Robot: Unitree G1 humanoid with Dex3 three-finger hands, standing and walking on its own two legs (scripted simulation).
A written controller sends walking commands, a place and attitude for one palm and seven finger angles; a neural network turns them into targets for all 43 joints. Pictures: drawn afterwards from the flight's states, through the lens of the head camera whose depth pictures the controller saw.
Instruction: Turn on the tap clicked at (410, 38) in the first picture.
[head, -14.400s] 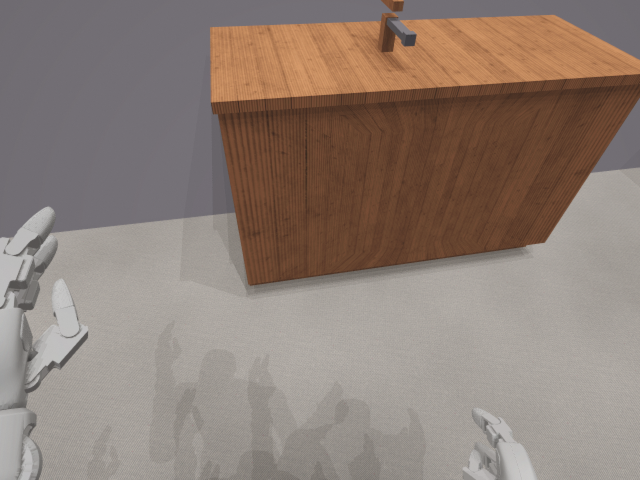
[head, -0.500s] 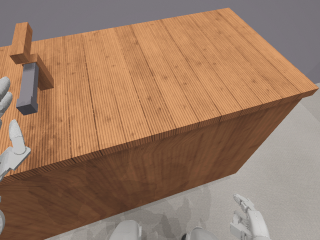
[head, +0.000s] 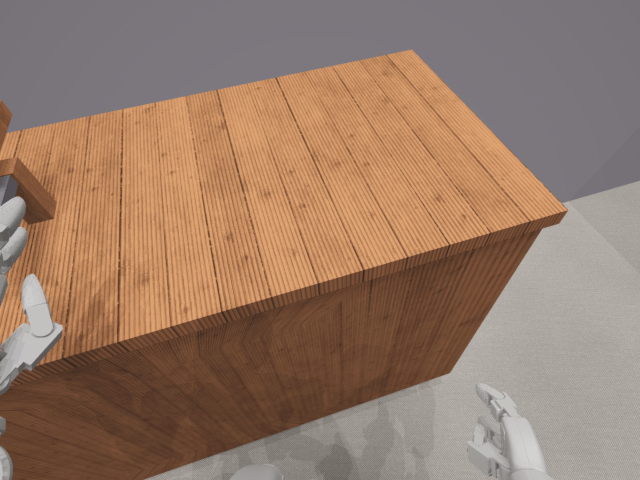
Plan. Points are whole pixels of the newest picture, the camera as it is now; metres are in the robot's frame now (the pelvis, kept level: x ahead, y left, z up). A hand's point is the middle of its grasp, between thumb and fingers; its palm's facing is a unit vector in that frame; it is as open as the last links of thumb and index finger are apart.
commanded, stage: come to a stop and stand still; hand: left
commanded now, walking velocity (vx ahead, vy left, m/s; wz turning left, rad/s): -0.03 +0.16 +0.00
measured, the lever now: out of the picture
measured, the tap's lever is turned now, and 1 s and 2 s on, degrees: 0 0 0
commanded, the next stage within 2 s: look again from close up in 1.26 s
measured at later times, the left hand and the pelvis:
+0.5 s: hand out of the picture +0.17 +0.29 +0.17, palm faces +0.46 -0.81 -0.37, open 7.4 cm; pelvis -0.04 +0.04 +0.00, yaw +1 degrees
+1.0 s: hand out of the picture +0.19 +0.30 +0.16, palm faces +0.45 -0.81 -0.37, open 7.4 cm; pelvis -0.01 +0.05 +0.00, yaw +2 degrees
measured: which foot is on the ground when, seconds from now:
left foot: up 0.00-0.22, down 0.24-1.00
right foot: down 0.00-1.00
